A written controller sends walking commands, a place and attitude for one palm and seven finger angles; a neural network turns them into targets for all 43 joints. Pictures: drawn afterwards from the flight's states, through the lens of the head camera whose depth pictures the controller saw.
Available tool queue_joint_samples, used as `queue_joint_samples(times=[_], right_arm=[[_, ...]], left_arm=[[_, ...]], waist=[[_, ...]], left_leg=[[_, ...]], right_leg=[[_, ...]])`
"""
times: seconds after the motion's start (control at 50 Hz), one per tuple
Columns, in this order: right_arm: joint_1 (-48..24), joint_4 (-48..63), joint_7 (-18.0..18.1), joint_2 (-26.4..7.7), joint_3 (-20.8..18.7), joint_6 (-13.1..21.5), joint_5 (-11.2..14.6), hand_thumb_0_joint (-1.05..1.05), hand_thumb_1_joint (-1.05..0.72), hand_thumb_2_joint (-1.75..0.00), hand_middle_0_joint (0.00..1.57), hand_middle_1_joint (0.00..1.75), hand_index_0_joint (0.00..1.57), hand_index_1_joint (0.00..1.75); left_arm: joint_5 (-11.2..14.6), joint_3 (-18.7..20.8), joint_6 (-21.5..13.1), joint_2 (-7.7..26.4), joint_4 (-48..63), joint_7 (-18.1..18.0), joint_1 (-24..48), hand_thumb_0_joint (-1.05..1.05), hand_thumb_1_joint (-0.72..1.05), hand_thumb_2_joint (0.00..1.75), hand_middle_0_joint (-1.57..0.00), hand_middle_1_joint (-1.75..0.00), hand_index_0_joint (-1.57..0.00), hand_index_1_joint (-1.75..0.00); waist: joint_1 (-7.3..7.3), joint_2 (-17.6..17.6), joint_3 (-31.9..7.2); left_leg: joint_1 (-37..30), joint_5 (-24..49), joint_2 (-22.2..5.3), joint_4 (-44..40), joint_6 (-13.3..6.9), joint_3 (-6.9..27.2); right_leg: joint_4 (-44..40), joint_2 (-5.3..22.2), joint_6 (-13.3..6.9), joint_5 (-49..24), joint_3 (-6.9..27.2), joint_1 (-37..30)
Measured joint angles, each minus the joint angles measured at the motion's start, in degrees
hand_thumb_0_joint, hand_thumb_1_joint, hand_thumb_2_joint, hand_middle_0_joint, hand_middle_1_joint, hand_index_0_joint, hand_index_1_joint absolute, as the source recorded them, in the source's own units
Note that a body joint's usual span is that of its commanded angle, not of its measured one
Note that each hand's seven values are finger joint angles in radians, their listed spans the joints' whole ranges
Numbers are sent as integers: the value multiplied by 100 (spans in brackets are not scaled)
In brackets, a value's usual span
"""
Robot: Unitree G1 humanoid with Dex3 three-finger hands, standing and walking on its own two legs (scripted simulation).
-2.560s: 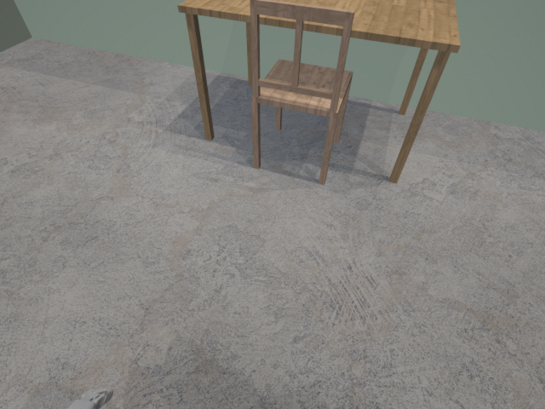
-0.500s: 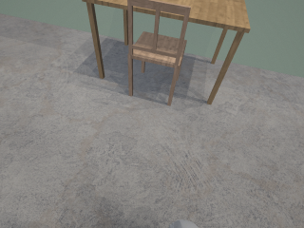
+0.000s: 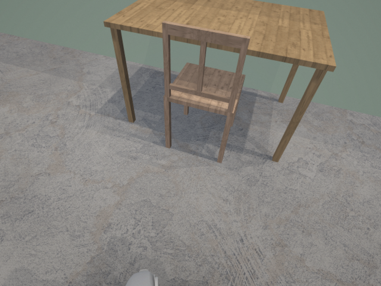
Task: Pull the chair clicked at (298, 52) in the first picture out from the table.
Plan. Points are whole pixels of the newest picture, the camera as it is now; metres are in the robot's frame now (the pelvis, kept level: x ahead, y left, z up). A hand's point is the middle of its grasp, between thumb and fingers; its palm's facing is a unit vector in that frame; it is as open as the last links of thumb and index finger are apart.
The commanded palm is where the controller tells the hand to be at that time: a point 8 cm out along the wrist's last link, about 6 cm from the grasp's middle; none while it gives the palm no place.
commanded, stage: walk to a spot facing it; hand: left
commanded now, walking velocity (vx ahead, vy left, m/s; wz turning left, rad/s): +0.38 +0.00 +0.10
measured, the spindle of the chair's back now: (201, 67) +1.08 -0.02 -0.11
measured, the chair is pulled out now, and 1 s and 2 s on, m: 0.00 0.00 0.00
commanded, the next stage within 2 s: turn to face it in 0.44 s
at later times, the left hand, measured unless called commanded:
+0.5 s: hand (103, 242) +0.26 +0.24 -0.17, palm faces -0.02 -0.99 -0.15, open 7.4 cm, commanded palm none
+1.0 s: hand (138, 176) +0.47 +0.18 -0.17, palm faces -0.20 -0.96 -0.20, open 7.3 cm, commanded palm none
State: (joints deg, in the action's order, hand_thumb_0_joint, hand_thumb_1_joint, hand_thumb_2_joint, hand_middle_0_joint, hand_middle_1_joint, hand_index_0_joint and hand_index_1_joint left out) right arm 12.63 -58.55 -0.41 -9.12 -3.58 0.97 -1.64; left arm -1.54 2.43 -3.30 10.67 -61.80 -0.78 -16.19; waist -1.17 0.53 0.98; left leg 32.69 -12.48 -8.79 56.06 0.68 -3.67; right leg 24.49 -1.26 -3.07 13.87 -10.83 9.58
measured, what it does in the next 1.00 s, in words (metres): walks ahead: left foot, then right foot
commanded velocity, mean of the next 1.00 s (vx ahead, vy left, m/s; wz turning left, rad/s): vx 0.22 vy -0.01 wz -0.25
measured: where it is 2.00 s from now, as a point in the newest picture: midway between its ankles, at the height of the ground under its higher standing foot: (202, 226)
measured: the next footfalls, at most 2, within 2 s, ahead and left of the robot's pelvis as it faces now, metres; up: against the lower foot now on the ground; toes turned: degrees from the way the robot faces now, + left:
left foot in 0.16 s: +0.19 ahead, +0.15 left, +0.00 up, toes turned +11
right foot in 0.68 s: +0.42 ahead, -0.09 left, +0.00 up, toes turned -17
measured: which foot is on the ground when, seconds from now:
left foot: up 0.00-0.14, down 0.16-0.68, up 0.70-1.00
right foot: down 0.00-0.18, up 0.20-0.66, down 0.68-1.00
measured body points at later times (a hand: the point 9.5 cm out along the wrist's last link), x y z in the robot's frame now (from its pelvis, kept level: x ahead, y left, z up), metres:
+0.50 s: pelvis +0.22 +0.06 +0.01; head +0.23 +0.09 +0.46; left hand +0.26 +0.29 -0.16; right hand +0.17 -0.17 -0.14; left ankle +0.15 +0.14 -0.74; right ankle +0.28 -0.09 -0.66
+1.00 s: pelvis +0.35 +0.02 +0.00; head +0.36 +0.03 +0.45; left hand +0.48 +0.23 -0.15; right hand +0.35 -0.22 -0.15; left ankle +0.40 +0.15 -0.71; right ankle +0.39 -0.07 -0.74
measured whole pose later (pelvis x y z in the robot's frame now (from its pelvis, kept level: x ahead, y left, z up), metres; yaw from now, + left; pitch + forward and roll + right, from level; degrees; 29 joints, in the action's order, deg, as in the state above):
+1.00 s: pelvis +0.35 +0.02 +0.00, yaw -14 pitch -1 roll -1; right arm 12.6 -57.8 0.7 -9.7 -2.8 0.0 -1.7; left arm -1.6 2.9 -0.4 10.2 -57.7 -0.4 -10.5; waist -0.6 0.5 1.2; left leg 22.8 -23.1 -6.7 46.2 2.1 -4.0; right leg 27.0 -2.1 -4.0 9.5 -5.1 17.0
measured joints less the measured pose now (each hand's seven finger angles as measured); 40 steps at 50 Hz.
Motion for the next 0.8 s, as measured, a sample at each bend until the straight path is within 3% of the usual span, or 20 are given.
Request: queue_joint_samples(times=[0.16,0.2,0.26,0.32,0.44,0.56,0.64,0.68,0.74,0.8], right_arm=[[-358,152,-130,23,55,119,-6,0,-91,-90,20,30,20,30],[-435,159,-100,82,80,234,-42,0,-91,-90,20,30,20,30],[-336,152,-4,150,140,344,-26,0,-91,-90,20,30,20,30],[-121,117,168,106,22,448,45,-3,-95,-90,21,30,20,30],[497,-301,212,52,105,387,31,-2,-95,-90,20,30,20,30],[949,-572,201,166,154,274,-6,-1,-92,-90,20,30,20,30],[1139,-658,188,212,164,198,-4,0,-92,-90,20,30,20,30],[1287,-711,157,260,167,128,46,0,-91,-90,20,30,20,30],[1025,-701,182,193,143,-44,137,0,-91,-90,20,30,20,30],[575,-495,199,113,120,-145,99,0,-91,-90,20,30,20,30]], left_arm=[[-9,-14,-10,-17,-143,53,-613,1,92,90,-19,-30,-20,-30],[26,-3,61,-21,-219,69,-663,1,92,90,-19,-30,-20,-30],[22,-10,160,-64,-311,106,-630,1,91,90,-19,-30,-20,-30],[-2,46,198,-47,-286,127,-482,1,91,90,-19,-30,-20,-30],[-37,155,325,57,24,118,8,1,91,90,-19,-30,-20,-30],[-23,147,414,10,265,200,505,1,91,90,-19,-30,-19,-30],[-28,99,327,-6,415,195,788,1,91,90,-19,-30,-19,-30],[-53,75,176,57,510,193,811,1,91,90,-19,-30,-20,-30],[46,61,51,-1,552,91,921,0,91,90,-19,-30,-20,-30],[88,23,120,-56,559,-5,878,0,91,90,-19,-30,-20,-30]], waist=[[389,-149,20],[406,-308,148],[344,-256,229],[249,-265,211],[254,-337,104],[110,-220,239],[-76,-44,430],[-88,-87,413],[-61,61,552],[-51,111,575]], left_leg=[[-959,-33,204,-2098,-88,-297],[-1086,-209,375,-1969,-274,-461],[-1494,-375,419,-2162,-387,-635],[-2040,-313,515,-2766,-395,-812],[-2895,-356,632,-3575,-316,-1091],[-3535,-744,598,-3748,-136,-1417],[-3725,-1305,375,-3217,73,-1583],[-3452,-1641,206,-2136,131,-1570],[-2202,-1936,210,693,151,-579],[-1253,-1535,256,1650,171,-141]], right_leg=[[173,232,392,732,-76,-533],[1303,473,337,1148,149,-175],[3572,444,246,1174,555,785],[4416,547,280,610,711,1562],[4135,690,366,-224,829,2453],[2522,686,323,-489,493,2380],[1488,404,124,-374,245,1909],[1013,333,-85,-836,180,1486],[1428,191,-261,-140,197,1462],[1066,56,-157,-210,295,1196]])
